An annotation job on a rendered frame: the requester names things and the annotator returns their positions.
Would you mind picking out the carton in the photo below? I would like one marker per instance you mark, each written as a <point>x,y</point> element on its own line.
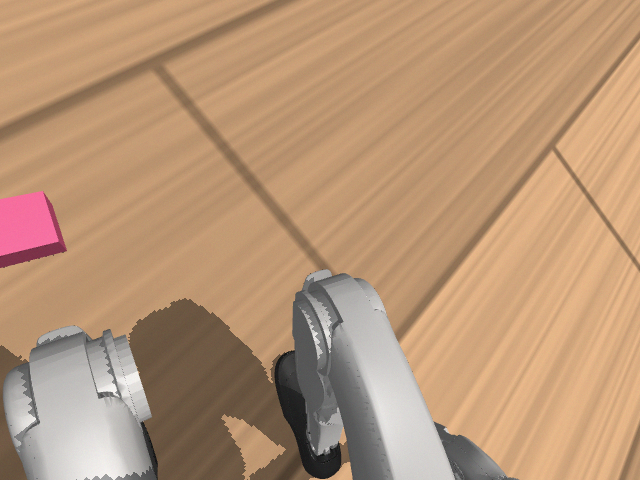
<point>28,229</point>

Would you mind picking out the left robot foot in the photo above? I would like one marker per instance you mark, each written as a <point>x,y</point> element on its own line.
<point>150,449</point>

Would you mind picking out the right robot foot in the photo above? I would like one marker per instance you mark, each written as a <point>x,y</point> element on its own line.
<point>293,406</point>

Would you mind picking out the right robot hand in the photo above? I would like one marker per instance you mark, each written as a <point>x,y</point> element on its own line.
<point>467,460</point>

